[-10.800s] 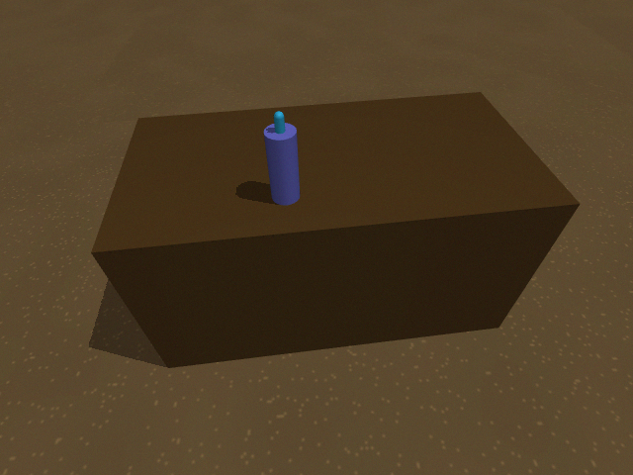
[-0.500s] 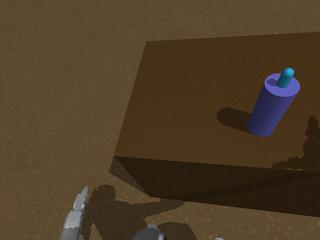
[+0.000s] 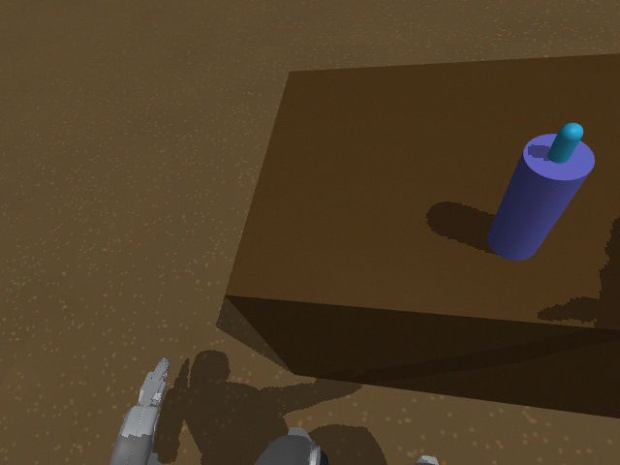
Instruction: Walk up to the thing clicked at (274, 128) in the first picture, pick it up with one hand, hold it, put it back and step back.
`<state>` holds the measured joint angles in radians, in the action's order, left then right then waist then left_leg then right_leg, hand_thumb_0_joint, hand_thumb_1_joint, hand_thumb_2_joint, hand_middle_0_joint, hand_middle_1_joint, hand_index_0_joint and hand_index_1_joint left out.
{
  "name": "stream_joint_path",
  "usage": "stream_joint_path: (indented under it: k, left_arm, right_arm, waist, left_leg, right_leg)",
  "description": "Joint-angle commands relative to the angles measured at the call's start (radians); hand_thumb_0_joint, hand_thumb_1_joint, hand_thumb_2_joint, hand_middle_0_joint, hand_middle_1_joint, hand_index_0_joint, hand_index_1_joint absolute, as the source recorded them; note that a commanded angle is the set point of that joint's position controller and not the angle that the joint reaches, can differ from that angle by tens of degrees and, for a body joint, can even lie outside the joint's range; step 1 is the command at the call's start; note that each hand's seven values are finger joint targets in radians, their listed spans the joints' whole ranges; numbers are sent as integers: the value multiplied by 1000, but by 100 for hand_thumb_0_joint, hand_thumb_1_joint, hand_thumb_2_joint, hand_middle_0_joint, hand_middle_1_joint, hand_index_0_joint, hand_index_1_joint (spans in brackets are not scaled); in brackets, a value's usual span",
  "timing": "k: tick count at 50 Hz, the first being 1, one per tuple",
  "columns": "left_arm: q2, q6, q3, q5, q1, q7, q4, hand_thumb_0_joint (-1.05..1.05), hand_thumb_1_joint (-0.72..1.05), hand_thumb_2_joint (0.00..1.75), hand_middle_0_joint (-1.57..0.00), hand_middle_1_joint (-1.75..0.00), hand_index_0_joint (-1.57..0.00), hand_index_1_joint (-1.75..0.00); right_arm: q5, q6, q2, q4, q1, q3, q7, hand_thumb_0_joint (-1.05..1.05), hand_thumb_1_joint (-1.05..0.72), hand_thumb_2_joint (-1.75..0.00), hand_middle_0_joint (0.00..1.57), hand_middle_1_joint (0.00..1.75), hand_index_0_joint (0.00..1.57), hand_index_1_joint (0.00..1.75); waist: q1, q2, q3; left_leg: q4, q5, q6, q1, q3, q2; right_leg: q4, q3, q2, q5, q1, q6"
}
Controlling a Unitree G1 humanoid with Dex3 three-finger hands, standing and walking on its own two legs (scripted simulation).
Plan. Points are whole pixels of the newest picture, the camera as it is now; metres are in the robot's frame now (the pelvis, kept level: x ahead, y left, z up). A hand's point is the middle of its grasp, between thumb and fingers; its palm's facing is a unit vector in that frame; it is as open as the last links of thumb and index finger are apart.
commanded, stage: go down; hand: right
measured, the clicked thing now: (537, 194) +0.50 -0.22 +0.01
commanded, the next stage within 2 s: approach in 0.34 s
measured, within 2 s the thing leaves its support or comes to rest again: neither
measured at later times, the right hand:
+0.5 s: hand out of the picture +0.40 -0.41 +0.10, palm faces +0.28 +0.96 +0.01, open 17.6 cm
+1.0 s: hand (593, 243) +0.45 -0.29 -0.03, palm faces +0.22 +0.97 +0.06, open 17.6 cm
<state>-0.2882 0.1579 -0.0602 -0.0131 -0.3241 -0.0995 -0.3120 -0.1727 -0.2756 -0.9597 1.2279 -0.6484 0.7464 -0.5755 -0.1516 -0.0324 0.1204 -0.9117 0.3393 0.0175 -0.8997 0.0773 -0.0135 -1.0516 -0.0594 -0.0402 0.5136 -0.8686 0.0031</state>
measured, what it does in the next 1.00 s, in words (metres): stands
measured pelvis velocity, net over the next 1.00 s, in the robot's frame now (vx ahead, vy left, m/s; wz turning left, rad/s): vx -0.01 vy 0.01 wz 0.02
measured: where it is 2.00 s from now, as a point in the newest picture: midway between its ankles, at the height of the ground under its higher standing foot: outside the picture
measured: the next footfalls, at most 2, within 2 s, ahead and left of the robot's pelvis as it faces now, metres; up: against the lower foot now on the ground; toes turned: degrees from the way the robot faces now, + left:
none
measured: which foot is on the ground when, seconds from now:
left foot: down 0.00-1.00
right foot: down 0.00-1.00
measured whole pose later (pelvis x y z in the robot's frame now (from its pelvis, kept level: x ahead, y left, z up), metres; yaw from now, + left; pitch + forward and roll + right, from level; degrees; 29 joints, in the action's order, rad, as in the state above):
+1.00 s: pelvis -0.01 +0.01 -0.03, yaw +1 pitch +23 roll +4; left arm -0.28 0.16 0.02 -0.06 -0.37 -0.04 -0.10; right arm -0.11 -0.46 -0.71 1.21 -0.69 0.68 -0.36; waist -0.25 -0.08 0.10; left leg -1.09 0.39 0.01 -1.11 0.07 -0.01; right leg -1.22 -0.06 -0.05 0.56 -1.07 0.01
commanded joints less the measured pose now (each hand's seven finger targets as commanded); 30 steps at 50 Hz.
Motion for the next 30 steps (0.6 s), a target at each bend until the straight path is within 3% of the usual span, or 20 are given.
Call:
stream_joint_path:
  k: [1, 2, 4, 6, 9, 10, 13, 15, 16, 18, 19, 20, 23, 24, 25, 26, 28, 30]
  left_arm:
    - [-169, 44, 83, 7, -48, -17, 151, 0, -56, 6, -5, -5, -5, -5]
    - [-182, 44, 108, 9, -61, -19, 141, 0, -56, 6, -5, -5, -5, -5]
    - [-184, 49, 103, 7, -42, -20, 169, 0, -56, 6, -5, -5, -5, -5]
    - [-177, 47, 104, 9, -47, -21, 129, 0, -56, 5, -5, -5, -5, -5]
    - [-169, 50, 97, 11, -17, -22, 130, 0, -56, 6, -5, -5, -5, -5]
    - [-152, 50, 76, 8, -14, -20, 126, 0, -57, 6, -5, -5, -5, -5]
    - [-163, 49, 87, 10, -19, -23, 139, 0, -57, 6, -5, -5, -5, -5]
    - [-197, 48, 114, 9, -27, -29, 134, 0, -56, 6, -5, -5, -5, -5]
    - [-189, 48, 106, 11, -11, -29, 138, 0, -57, 6, -5, -5, -5, -5]
    - [-193, 42, 120, 14, -47, -29, 109, 0, -56, 6, -6, -5, -5, -5]
    - [-204, 39, 121, 14, -56, -26, 101, 0, -56, 6, -5, -5, -5, -5]
    - [-194, 42, 111, 12, -35, -24, 123, 0, -56, 5, -6, -5, -5, -5]
    - [-146, 42, 68, 13, -3, -19, 158, 0, -58, 5, -6, -5, -5, -6]
    - [-137, 39, 68, 11, -42, -22, 114, 0, -58, 5, -6, -5, -5, -6]
    - [-181, 35, 106, 10, -65, -23, 81, 0, -58, 5, -6, -5, -5, -6]
    - [-168, 35, 98, 7, -55, -20, 71, 0, -57, 5, -6, -5, -5, -6]
    - [-160, 53, 87, 5, 35, -19, 146, 0, -57, 5, -6, -5, -5, -6]
    - [-165, 56, 104, -1, 20, -23, 126, 0, -57, 5, -6, -5, -5, -6]
  right_arm:
    - [-33, -60, -416, -233, -251, 48, 4, 0, 60, -7, 3, 6, 5, 6]
    - [-35, -60, -426, -241, -248, 54, 5, 0, 59, -8, 3, 6, 5, 6]
    - [-40, -66, -416, -267, -274, 51, 5, 0, 60, -7, 3, 6, 4, 6]
    - [-39, -66, -397, -263, -282, 35, 11, 0, 60, -7, 3, 6, 5, 6]
    - [-32, -67, -407, -272, -298, 33, 13, 0, 61, -7, 3, 6, 5, 6]
    - [-28, -66, -408, -290, -304, 30, 14, 0, 61, -7, 3, 6, 5, 6]
    - [-29, -53, -377, -259, -268, 13, 8, 0, 58, -7, 4, 6, 5, 6]
    - [-33, -51, -394, -261, -279, 19, 4, 0, 59, -8, 4, 6, 5, 6]
    - [-40, -51, -388, -278, -278, 21, 2, 0, 57, -8, 4, 6, 5, 6]
    - [-46, -46, -369, -270, -253, 13, 1, 0, 57, -8, 4, 6, 5, 6]
    - [-43, -38, -359, -222, -191, 16, 2, 0, 58, -8, 4, 6, 5, 6]
    - [-48, -39, -348, -215, -185, 15, 4, 0, 57, -8, 4, 6, 5, 6]
    - [-42, -59, -400, -348, -290, 42, 16, 0, 56, -7, 3, 5, 5, 5]
    - [-44, -57, -380, -297, -255, 37, 16, 0, 54, -6, 4, 5, 5, 5]
    - [-49, -49, -342, -205, -167, 31, 15, 0, 56, -6, 4, 5, 5, 5]
    - [-47, -51, -314, -205, -165, 12, 18, 0, 56, -6, 3, 5, 5, 5]
    - [-40, -71, -296, -273, -281, -17, 21, 0, 58, -7, 3, 5, 4, 5]
    - [-37, -81, -241, -249, -319, -55, 19, 0, 56, -7, 3, 5, 4, 5]
  waist:
    - [45, 261, 399]
    - [42, 269, 390]
    - [30, 259, 403]
    - [33, 274, 350]
    - [38, 281, 381]
    - [48, 297, 385]
    - [36, 281, 402]
    - [30, 289, 427]
    - [44, 308, 433]
    - [43, 292, 397]
    - [49, 269, 381]
    - [50, 258, 358]
    - [72, 312, 426]
    - [63, 294, 380]
    - [55, 249, 330]
    - [50, 243, 301]
    - [38, 257, 353]
    - [6, 250, 349]
  left_leg:
    - [61, -202, -44, 265, -29, 25]
    - [61, -200, -43, 268, -30, 23]
    - [63, -191, -42, 263, -33, 21]
    - [67, -139, -44, 222, -31, 21]
    - [57, -162, -44, 216, -29, 20]
    - [57, -171, -45, 231, -35, 17]
    - [56, -190, -43, 247, -28, 21]
    - [54, -212, -42, 245, -22, 22]
    - [53, -205, -43, 238, -17, 25]
    - [60, -192, -43, 229, -14, 27]
    - [60, -184, -45, 225, -10, 30]
    - [69, -179, -44, 236, -9, 29]
    - [65, -184, -50, 254, -20, 27]
    - [67, -188, -48, 257, -17, 29]
    - [63, -182, -46, 240, -11, 31]
    - [64, -181, -45, 232, -20, 26]
    - [52, -172, -47, 213, -25, 27]
    - [38, -165, -46, 164, -27, 28]
  right_leg:
    - [158, -8, 22, -444, 226, 2]
    - [160, -6, 26, -426, 228, 0]
    - [159, -5, 26, -396, 227, -3]
    - [172, -7, 24, -341, 212, -3]
    - [163, -10, 21, -391, 240, 1]
    - [160, -5, 27, -391, 230, 0]
    - [159, -10, 25, -432, 246, 4]
    - [156, -15, 21, -482, 284, 9]
    - [159, -18, 18, -506, 302, 12]
    - [165, -19, 19, -499, 295, 12]
    - [171, -25, 16, -509, 282, 15]
    - [176, -22, 16, -483, 269, 14]
    - [176, -21, 14, -507, 296, 17]
    - [177, -18, 15, -506, 277, 17]
    - [182, -26, 11, -506, 247, 17]
    - [172, -16, 18, -473, 221, 8]
    - [168, -20, 10, -459, 240, 11]
    - [152, -21, 8, -450, 241, 12]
